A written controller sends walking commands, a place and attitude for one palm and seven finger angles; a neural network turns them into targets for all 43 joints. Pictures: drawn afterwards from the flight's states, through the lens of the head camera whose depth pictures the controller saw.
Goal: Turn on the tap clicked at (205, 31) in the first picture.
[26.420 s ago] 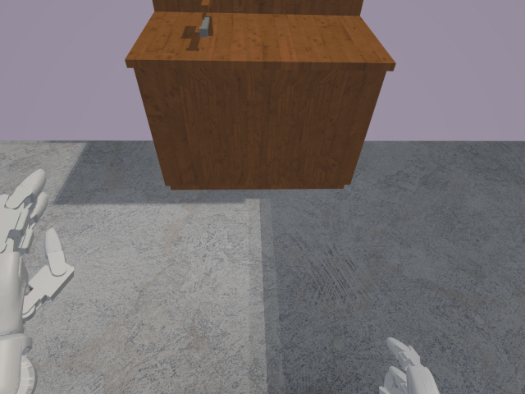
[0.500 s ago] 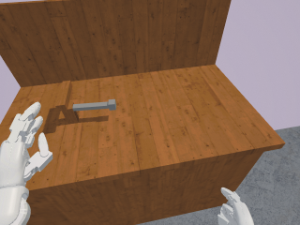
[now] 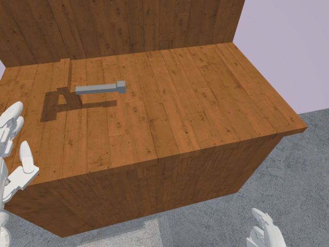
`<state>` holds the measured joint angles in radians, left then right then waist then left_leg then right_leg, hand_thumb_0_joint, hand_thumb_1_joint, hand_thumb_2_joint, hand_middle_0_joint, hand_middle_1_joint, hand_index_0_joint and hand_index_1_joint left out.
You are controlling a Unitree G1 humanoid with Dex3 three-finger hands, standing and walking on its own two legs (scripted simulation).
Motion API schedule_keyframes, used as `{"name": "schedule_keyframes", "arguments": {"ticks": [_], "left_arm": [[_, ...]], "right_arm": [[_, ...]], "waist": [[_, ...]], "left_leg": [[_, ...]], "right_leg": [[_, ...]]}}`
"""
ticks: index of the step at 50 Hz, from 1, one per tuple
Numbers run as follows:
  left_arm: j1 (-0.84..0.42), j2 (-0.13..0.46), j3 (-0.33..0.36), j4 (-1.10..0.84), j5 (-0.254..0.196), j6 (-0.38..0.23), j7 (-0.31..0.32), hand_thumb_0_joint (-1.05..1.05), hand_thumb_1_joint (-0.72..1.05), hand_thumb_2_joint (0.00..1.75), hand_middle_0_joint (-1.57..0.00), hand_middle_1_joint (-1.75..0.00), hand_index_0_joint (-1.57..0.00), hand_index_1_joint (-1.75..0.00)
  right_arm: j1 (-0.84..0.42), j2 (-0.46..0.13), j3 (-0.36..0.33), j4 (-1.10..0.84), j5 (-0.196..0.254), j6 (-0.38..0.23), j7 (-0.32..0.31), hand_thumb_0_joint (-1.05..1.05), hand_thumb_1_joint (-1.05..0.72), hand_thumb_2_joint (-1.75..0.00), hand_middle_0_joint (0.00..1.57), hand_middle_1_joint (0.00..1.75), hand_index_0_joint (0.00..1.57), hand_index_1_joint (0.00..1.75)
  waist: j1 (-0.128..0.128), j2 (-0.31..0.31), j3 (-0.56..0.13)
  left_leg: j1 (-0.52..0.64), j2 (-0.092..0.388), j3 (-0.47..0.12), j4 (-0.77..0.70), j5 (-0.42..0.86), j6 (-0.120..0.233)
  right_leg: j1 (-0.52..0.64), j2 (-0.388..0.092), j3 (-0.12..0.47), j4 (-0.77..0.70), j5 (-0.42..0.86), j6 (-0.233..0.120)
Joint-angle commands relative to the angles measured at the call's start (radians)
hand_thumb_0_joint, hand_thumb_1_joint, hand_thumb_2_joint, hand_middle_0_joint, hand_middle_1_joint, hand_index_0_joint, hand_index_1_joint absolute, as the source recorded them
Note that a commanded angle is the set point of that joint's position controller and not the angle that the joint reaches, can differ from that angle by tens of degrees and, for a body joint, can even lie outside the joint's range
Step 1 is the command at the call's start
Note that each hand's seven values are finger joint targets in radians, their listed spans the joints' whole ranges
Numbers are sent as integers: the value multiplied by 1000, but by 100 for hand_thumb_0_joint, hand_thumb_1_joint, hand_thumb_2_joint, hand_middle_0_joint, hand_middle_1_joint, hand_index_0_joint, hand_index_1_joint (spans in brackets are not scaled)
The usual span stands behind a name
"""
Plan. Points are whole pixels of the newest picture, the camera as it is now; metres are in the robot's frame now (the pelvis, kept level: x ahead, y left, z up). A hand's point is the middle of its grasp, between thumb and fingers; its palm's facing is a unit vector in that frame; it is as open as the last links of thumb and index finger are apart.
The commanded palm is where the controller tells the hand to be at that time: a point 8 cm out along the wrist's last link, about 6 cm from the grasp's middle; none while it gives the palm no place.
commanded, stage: step back with the hand held close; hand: left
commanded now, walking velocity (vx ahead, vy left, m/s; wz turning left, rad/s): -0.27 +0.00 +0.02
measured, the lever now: (121, 87) +0.55 +0.18 +0.06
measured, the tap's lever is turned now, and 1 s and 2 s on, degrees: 84 84 84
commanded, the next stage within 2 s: stop stepping back and stand still in 0.72 s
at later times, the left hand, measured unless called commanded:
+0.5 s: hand (21, 210) +0.14 +0.22 +0.17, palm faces +0.31 -0.86 -0.39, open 7.4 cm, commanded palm +0.10 +0.28 +0.18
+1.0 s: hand out of the picture +0.00 +0.24 +0.17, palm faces +0.34 -0.85 -0.40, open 7.4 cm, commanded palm -0.05 +0.28 +0.18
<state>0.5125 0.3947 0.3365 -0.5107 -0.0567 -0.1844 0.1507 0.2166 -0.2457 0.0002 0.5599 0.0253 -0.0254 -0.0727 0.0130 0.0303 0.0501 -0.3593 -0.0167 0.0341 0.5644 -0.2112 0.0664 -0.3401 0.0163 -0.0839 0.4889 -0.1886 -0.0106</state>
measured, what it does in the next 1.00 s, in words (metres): walks backwards: right foot, then left foot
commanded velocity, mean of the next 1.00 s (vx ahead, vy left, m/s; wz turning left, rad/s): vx -0.23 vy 0.01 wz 0.00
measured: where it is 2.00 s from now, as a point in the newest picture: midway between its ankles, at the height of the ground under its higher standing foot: outside the picture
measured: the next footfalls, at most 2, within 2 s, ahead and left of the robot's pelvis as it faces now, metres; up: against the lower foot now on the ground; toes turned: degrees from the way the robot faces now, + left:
right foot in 0.14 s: -0.02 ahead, -0.12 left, +0.00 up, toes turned +3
left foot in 0.54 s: +0.01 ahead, +0.10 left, +0.00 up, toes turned +0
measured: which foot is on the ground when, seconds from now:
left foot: down 0.00-0.40, up 0.42-0.52, down 0.54-0.96, up 0.98-1.00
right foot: down 0.00-0.00, up 0.02-0.12, down 0.14-0.60, up 0.62-0.94, down 0.96-1.00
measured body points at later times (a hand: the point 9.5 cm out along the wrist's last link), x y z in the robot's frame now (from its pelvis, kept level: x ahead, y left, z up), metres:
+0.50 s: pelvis -0.06 -0.01 +0.00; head -0.04 +0.02 +0.45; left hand +0.12 +0.27 +0.19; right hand +0.13 -0.24 -0.07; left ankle +0.01 +0.08 -0.72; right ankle -0.06 -0.12 -0.73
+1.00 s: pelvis -0.21 +0.01 +0.00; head -0.21 +0.01 +0.45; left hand -0.02 +0.28 +0.19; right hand -0.05 -0.21 -0.08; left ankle -0.07 +0.09 -0.70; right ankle -0.25 -0.11 -0.73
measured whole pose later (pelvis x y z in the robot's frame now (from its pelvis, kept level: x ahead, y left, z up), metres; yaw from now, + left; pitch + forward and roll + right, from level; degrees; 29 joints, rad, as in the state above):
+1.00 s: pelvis -0.21 +0.01 +0.00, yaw -1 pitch -1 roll -3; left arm 0.49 0.38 0.33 -0.53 -0.07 -0.11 0.13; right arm 0.20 -0.17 0.03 0.60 0.01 -0.08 -0.04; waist 0.00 0.05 0.01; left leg -0.58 0.01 -0.01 0.74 -0.32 -0.01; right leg -0.15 0.05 -0.05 0.44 -0.26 -0.03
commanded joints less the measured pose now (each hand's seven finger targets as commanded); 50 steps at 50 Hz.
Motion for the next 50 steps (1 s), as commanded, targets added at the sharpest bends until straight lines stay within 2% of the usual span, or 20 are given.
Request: {"name": "schedule_keyframes", "arguments": {"ticks": [1, 5, 9, 13, 19, 23, 26, 28, 30, 31, 33, 35, 40, 44, 45, 46, 47, 48, 49, 50], "left_arm": [[-74, 141, 121, -204, 29, -68, 24, 0, 90, 90, -20, -30, -20, -30], [-30, 131, 118, -180, 24, -57, 11, 0, 90, 90, -20, -30, -20, -30], [-112, 137, 107, -199, 23, -59, 1, 0, 90, 90, -20, -30, -20, -30], [-110, 117, 74, -252, 14, -57, -8, 0, 90, 90, -20, -30, -20, -30], [33, 204, 179, -296, -15, -73, 1, 0, 90, 90, -20, -30, -20, -30], [13, 182, 154, -227, -25, -89, -1, 0, 90, 90, -20, -30, -20, -30], [-54, 157, 121, -160, -16, -73, -8, 0, 90, 90, -20, -30, -20, -30], [-77, 157, 116, -156, -11, -82, -6, 0, 90, 90, -20, -30, -20, -30], [-76, 171, 117, -208, -4, -88, -1, 0, 90, 90, -20, -30, -20, -30], [-86, 164, 100, -248, -5, -93, -5, 0, 90, 90, -20, -30, -20, -30], [-133, 148, 97, -319, -2, -96, 1, 0, 90, 90, -20, -30, -20, -30], [-114, 124, 77, -348, -5, -74, 6, 0, 90, 90, -20, -30, -20, -30], [-66, 121, 89, -309, -3, -32, 17, 0, 90, 90, -20, -30, -20, -30], [-3, 139, 125, -189, -10, 11, 15, 0, 90, 90, -20, -30, -20, -30], [-11, 124, 108, -190, -11, 17, 9, 0, 90, 90, -20, -30, -20, -30], [-15, 136, 111, -189, -6, 20, 1, 0, 90, 90, -20, -30, -20, -30], [-41, 144, 97, -212, -3, 15, -8, 0, 90, 90, -20, -30, -20, -30], [-72, 165, 98, -264, -13, 11, -12, 0, 90, 90, -20, -30, -20, -30], [-96, 186, 120, -270, -10, 8, -2, 0, 90, 90, -20, -30, -20, -30], [-99, 137, 75, -230, -20, 11, -20, 0, 90, 90, -20, -30, -20, -30]], "right_arm": [[-120, -118, -45, -176, -8, -75, -13, 0, -90, -90, 20, 30, 20, 30], [-106, -100, -50, -160, -15, -87, -9, 0, -90, -90, 20, 30, 20, 30], [-116, -104, -40, -117, -34, -101, -6, 0, -90, -90, 20, 30, 20, 30], [-103, -86, -49, -106, -17, -101, 5, 0, -90, -90, 20, 30, 20, 30], [-119, -68, -61, -133, -3, -59, 10, 0, -90, -90, 20, 30, 20, 30], [-135, -49, -55, -141, 1, -46, 0, 0, -90, -90, 20, 30, 20, 30], [-140, -55, -39, -130, -7, -45, -4, 0, -90, -90, 20, 30, 20, 30], [-144, -90, -43, -144, -7, -54, -10, 0, -90, -90, 20, 30, 20, 30], [-124, -75, -41, -146, -17, -69, -7, 0, -90, -90, 20, 30, 20, 30], [-104, -72, -43, -138, -36, -91, 1, 0, -90, -90, 20, 30, 20, 30], [-99, -88, -59, -122, -42, -121, 10, 0, -90, -90, 20, 30, 20, 30], [-72, -87, -68, -106, -28, -142, 14, 0, -90, -90, 20, 30, 20, 30], [-104, -82, -50, -92, -32, -155, 11, 0, -90, -90, 20, 30, 20, 30], [-89, -83, -46, -101, -25, -136, 15, 0, -90, -90, 20, 30, 20, 30], [-91, -72, -39, -108, -20, -126, 16, 0, -90, -90, 20, 30, 20, 30], [-85, -68, -41, -115, -18, -116, 18, 0, -90, -90, 20, 30, 20, 30], [-57, -54, -43, -110, -14, -104, 18, 0, -90, -90, 20, 30, 20, 30], [-82, -56, -42, -120, -2, -95, 18, 0, -90, -90, 20, 30, 20, 30], [-94, -62, -25, -125, -4, -100, 20, 0, -90, -90, 20, 30, 20, 30], [-67, -55, -30, -114, 14, -105, 22, 0, -90, -90, 20, 30, 20, 30]], "waist": [[10, 146, -117], [9, 47, -143], [4, 114, -132], [16, 4, -330], [-2, -69, -315], [-22, -108, -148], [-32, -68, -49], [-15, 37, -59], [4, 197, -184], [4, 209, -238], [4, 174, -248], [1, 116, -278], [-4, 207, -221], [4, 260, -218], [11, 239, -219], [12, 129, -226], [-7, -91, -228], [-11, -246, -179], [-19, -236, -163], [-38, -282, -151]], "left_leg": [[-245, 239, -348, -390, -443, 48], [-51, 245, -334, -334, -207, 43], [77, 246, -299, -291, 52, 32], [354, 211, -198, -88, 533, -2], [211, 112, -105, 94, 224, -55], [79, 51, -101, 276, -111, -87], [22, 79, -125, 93, -61, -75], [30, 152, -186, -128, 237, -37], [194, 305, -352, -208, 639, 27], [210, 328, -382, -250, 564, 14], [143, 343, -356, -291, 268, 46], [270, 309, -279, -260, 334, 49], [94, 245, -257, -438, -266, 4], [52, 162, -145, -435, -391, -71], [43, 127, -105, -361, -378, -92], [76, 65, -25, -167, -340, -106], [147, -15, 44, 179, -274, -110], [37, -35, 5, 513, -259, -95], [-144, -53, -47, 720, -266, -97], [-172, -23, -96, 845, -170, -98]], "right_leg": [[249, -5, 109, 181, -86, 22], [112, -4, 131, 166, -128, 21], [51, -9, 148, 55, -139, 17], [58, -48, 181, -82, 105, 12], [39, -209, 288, -111, 384, -77], [-91, -321, 339, -157, 332, -143], [-76, -270, 290, -96, 367, -104], [-33, -130, 206, 28, 298, -27], [-104, -9, 140, 225, -169, 21], [-99, 18, 178, 373, -329, 20], [-87, 11, 206, 504, -325, 19], [-133, 8, 181, 462, -275, 29], [-10, 46, 83, 360, -247, 23], [148, 99, -12, 60, -270, -15], [206, 92, -21, -77, -225, -31], [209, 33, 5, -232, -127, -60], [97, -111, 109, -318, 52, -110], [6, -279, 240, -336, 173, -157], [16, -368, 321, -322, 279, -193], [-7, -346, 248, -249, 166, -187]]}}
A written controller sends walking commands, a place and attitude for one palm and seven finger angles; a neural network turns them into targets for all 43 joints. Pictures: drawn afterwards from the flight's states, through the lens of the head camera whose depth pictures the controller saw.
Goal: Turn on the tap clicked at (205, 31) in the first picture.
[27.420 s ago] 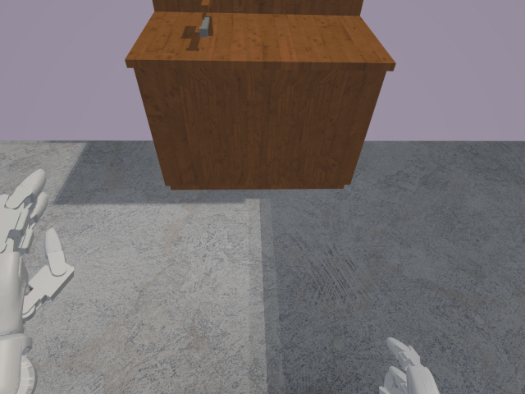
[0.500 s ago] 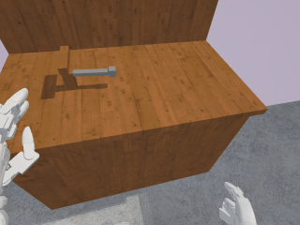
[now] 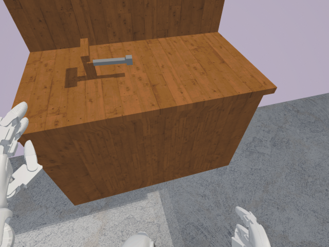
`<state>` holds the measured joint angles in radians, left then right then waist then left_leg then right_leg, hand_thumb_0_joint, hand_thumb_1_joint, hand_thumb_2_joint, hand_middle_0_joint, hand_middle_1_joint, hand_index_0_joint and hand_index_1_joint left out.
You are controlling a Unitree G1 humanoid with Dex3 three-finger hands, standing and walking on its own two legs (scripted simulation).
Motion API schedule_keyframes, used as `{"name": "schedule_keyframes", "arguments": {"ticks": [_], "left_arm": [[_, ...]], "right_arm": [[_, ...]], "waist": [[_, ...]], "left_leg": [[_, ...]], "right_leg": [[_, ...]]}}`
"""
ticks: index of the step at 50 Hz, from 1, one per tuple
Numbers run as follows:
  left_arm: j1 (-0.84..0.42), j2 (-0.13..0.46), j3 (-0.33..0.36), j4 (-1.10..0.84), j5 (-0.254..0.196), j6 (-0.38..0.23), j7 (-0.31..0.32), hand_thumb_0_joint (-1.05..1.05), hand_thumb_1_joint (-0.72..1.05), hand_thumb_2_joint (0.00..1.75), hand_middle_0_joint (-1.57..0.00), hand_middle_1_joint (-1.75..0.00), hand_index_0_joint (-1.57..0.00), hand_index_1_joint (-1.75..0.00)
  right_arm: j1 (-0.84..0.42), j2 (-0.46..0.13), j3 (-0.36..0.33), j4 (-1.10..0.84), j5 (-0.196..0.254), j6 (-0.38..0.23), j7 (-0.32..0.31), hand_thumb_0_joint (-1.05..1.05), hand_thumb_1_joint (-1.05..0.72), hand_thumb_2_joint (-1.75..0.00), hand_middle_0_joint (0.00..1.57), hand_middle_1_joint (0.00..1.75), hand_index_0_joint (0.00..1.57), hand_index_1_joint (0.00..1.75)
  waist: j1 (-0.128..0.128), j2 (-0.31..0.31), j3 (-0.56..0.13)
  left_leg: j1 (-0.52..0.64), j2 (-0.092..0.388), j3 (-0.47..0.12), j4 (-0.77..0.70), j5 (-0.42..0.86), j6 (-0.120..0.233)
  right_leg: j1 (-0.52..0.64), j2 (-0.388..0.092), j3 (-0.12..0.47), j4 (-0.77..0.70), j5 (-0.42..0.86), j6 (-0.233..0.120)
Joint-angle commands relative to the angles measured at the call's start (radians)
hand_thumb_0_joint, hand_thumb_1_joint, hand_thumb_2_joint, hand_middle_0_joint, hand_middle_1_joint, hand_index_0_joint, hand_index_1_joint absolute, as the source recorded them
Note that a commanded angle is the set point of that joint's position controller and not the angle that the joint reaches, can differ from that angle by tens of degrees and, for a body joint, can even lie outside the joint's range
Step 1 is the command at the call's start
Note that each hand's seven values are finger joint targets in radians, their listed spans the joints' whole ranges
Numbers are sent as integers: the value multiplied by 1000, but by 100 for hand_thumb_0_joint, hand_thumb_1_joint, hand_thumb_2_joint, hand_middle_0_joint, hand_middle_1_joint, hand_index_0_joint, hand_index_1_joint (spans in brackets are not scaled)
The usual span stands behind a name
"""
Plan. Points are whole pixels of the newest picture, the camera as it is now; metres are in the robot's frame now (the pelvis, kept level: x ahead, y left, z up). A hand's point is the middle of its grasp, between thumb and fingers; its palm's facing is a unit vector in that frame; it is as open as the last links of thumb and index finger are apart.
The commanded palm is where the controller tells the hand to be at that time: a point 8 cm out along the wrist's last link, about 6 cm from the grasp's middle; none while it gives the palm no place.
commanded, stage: stop stepping back and stand still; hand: left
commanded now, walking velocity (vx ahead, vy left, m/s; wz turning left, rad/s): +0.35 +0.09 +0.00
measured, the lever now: (129, 60) +0.76 +0.19 +0.06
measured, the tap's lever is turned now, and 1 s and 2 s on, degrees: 84 84 84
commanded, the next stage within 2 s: stand and check the lever's angle in 1.62 s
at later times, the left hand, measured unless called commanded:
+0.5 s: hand out of the picture +0.10 +0.26 +0.16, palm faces +0.40 -0.83 -0.40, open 7.4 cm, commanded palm +0.04 +0.31 +0.18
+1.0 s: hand out of the picture +0.10 +0.28 +0.16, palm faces +0.31 -0.88 -0.37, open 7.4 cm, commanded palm +0.05 +0.32 +0.18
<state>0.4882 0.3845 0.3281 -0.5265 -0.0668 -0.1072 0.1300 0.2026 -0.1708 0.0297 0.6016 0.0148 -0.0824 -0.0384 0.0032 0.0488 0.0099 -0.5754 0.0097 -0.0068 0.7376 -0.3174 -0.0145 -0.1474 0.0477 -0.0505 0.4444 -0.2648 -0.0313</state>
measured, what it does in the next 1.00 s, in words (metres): walks backwards: left foot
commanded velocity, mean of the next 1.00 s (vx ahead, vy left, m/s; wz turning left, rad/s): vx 0.19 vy -0.05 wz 0.00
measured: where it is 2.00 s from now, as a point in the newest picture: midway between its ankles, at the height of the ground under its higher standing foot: outside the picture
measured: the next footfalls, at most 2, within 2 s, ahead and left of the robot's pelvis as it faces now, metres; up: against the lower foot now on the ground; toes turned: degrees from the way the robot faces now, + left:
left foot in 0.22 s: -0.06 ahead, +0.14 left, +0.00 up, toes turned +0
right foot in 1.02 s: -0.05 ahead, -0.08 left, +0.00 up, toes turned -2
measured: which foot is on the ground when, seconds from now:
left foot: up 0.00-0.20, down 0.22-1.00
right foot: down 0.00-0.66, up 0.68-1.00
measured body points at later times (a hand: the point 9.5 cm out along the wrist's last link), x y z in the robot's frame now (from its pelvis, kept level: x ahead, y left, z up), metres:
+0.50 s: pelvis -0.10 +0.02 -0.03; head -0.13 +0.01 +0.42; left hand +0.08 +0.31 +0.18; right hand +0.03 -0.22 -0.13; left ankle -0.12 +0.14 -0.69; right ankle -0.02 -0.08 -0.73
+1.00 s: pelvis -0.12 +0.04 +0.01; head -0.13 +0.06 +0.46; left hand +0.07 +0.32 +0.18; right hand -0.01 -0.18 -0.08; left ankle -0.13 +0.14 -0.73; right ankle -0.11 -0.09 -0.72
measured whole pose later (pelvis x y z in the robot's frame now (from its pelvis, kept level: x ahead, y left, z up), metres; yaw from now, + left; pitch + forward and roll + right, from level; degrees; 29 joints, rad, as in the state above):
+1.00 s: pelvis -0.12 +0.04 +0.01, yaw -2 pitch +0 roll -3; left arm 0.55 0.37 0.34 -0.50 -0.06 -0.12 0.14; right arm 0.31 -0.16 0.04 0.61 0.02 -0.12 -0.05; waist -0.05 0.02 -0.03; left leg -0.23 0.06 0.04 0.51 -0.28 0.03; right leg -0.26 0.01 -0.09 0.47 -0.31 -0.02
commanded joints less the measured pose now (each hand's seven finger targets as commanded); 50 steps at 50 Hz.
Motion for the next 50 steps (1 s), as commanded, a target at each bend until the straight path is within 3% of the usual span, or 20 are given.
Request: {"name": "schedule_keyframes", "arguments": {"ticks": [1, 5, 10, 12, 14, 15, 20, 21, 22, 25, 28, 31, 32, 33, 34, 35, 36, 37, 45, 50], "left_arm": [[-90, 161, 103, -144, -10, -65, -11, 0, 90, 90, -20, -30, -20, -30], [-221, 185, 103, -49, 11, -91, -17, 0, 90, 90, -20, -30, -20, -30], [-154, 143, 91, -210, 11, -104, 27, 0, 90, 90, -20, -30, -20, -30], [-104, 154, 110, -296, 9, -108, 42, 0, 90, 90, -20, -30, -20, -30], [-57, 204, 171, -265, 26, -120, 47, 0, 90, 90, -20, -30, -20, -30], [-129, 197, 153, -317, 27, -130, 40, 0, 90, 90, -20, -30, -20, -30], [-88, 142, 134, -26, 11, -80, 6, 0, 90, 90, -20, -30, -20, -30], [-78, 140, 130, 16, 14, -74, -3, 0, 90, 90, -20, -30, -20, -30], [-68, 166, 147, 13, 7, -78, -16, 0, 90, 90, -20, -30, -20, -30], [-118, 172, 144, -58, 5, -98, -52, 0, 90, 90, -20, -30, -20, -30], [-188, 188, 123, -255, 7, -114, -29, 0, 90, 90, -20, -30, -20, -30], [-179, 185, 98, -363, 13, -101, 13, 0, 90, 90, -20, -30, -20, -30], [-172, 173, 98, -360, 14, -97, 25, 0, 90, 90, -20, -30, -20, -30], [-206, 157, 97, -359, 21, -98, 42, 0, 90, 90, -20, -30, -20, -30], [-272, 209, 132, -355, 42, -112, 55, 0, 90, 90, -20, -30, -20, -30], [-229, 222, 172, -269, 64, -112, 43, 0, 90, 90, -20, -30, -20, -30], [-237, 190, 135, -243, 46, -101, 41, 0, 90, 90, -20, -30, -20, -30], [-211, 182, 133, -194, 35, -91, 41, 0, 90, 90, -20, -30, -20, -30], [-7, 87, 70, -154, 0, -69, 11, 0, 90, 90, -20, -30, -20, -30], [-64, 164, 126, -244, 15, -100, 28, 0, 90, 90, -20, -30, -20, -30]], "right_arm": [[-56, -157, -82, -152, 38, -46, -12, 0, -90, -90, 20, 30, 20, 30], [-113, -148, -68, -131, 29, -29, -23, 0, -90, -90, 20, 30, 20, 30], [-39, -159, -78, -131, 21, -102, -53, 0, -90, -90, 20, 30, 20, 30], [-35, -186, -94, -171, 10, -110, -56, 0, -90, -90, 20, 30, 20, 30], [-8, -142, -89, -130, 14, -134, -54, 0, -90, -90, 20, 30, 20, 30], [-16, -147, -80, -118, 3, -139, -44, 0, -90, -90, 20, 30, 20, 30], [-55, -183, -82, -102, 12, -111, -23, 0, -90, -90, 20, 30, 20, 30], [-61, -170, -89, -106, 15, -100, -20, 0, -90, -90, 20, 30, 20, 30], [-88, -168, -106, -136, 24, -90, -19, 0, -90, -90, 20, 30, 20, 30], [-43, -142, -89, -76, 19, -80, 8, 0, -90, -90, 20, 30, 20, 30], [-65, -123, -69, -76, 11, -80, -2, 0, -90, -90, 20, 30, 20, 30], [-43, -131, -47, -81, 2, -127, -41, 0, -90, -90, 20, 30, 20, 30], [-34, -161, -46, -89, -9, -134, -51, 0, -90, -90, 20, 30, 20, 30], [-43, -188, -47, -101, -8, -141, -48, 0, -90, -90, 20, 30, 20, 30], [-49, -161, -52, -133, 0, -152, -46, 0, -90, -90, 20, 30, 20, 30], [-47, -165, -74, -105, -7, -153, -39, 0, -90, -90, 20, 30, 20, 30], [33, -137, -70, -91, 15, -141, -20, 0, -90, -90, 20, 30, 20, 30], [1, -148, -66, -83, 14, -136, -11, 0, -90, -90, 20, 30, 20, 30], [-36, -145, -59, -152, 9, -91, -23, 0, -90, -90, 20, 30, 20, 30], [-62, -154, -64, -130, -10, -83, -25, 0, -90, -90, 20, 30, 20, 30]], "waist": [[-35, -375, -50], [-37, -80, 65], [-17, -15, -135], [-11, 338, -166], [-38, 298, -137], [-49, 292, -9], [13, -38, -24], [5, -264, -9], [-3, -490, -23], [-43, -228, 4], [-51, -149, -36], [-39, -48, -103], [-41, 159, -105], [-47, 491, -58], [-30, 435, 11], [22, 211, -117], [-46, 122, -56], [-43, 78, 19], [-43, 215, -23], [-5, 14, -129]], "left_leg": [[33, -24, -85, 710, -17, -18], [151, 69, -41, 418, 5, 30], [399, 7, 81, -347, -57, 79], [584, 208, -147, -436, 292, 156], [628, 282, -220, -343, 526, 223], [480, 329, -375, -398, 435, 254], [40, 144, -45, -52, -165, 118], [-46, 27, 41, 220, -284, 90], [-67, -58, 24, 572, -284, 66], [19, 33, -50, 671, -79, 40], [313, 58, 23, 390, -80, 65], [484, 24, 58, -118, -182, 95], [454, 66, -68, -333, -326, 124], [346, 274, -443, -583, -574, 190], [201, 371, -548, -648, -517, 235], [214, 287, -251, -517, -100, 213], [354, 266, -337, -480, -62, 187], [370, 291, -398, -499, -106, 199], [369, 210, -175, -524, -153, 125], [188, 147, -46, -186, 160, 87]], "right_leg": [[-258, -347, 223, -206, 156, -151], [-428, -309, 145, -159, -58, -102], [-151, -196, 149, 127, 7, -81], [-351, -6, -26, 537, -191, 12], [-511, -30, 2, 608, -334, 19], [-537, -87, 89, 583, -302, 17], [115, -52, -10, 121, 16, 30], [110, -118, 104, 3, -51, 5], [-55, -315, 505, -215, -311, -56], [-334, -337, 526, -240, -494, -160], [-565, -294, 277, -220, -499, -125], [-496, -224, 149, -3, -462, -84], [-470, -114, 63, 247, -443, -50], [-523, 50, -55, 714, -342, 16], [-560, -12, 94, 904, -251, 17], [-431, -15, 85, 989, -179, 20], [-586, -15, 47, 981, -160, 33], [-671, -60, 74, 911, -134, 35], [-238, -16, -80, 142, -131, 23], [180, -97, 29, -85, 112, -37]]}}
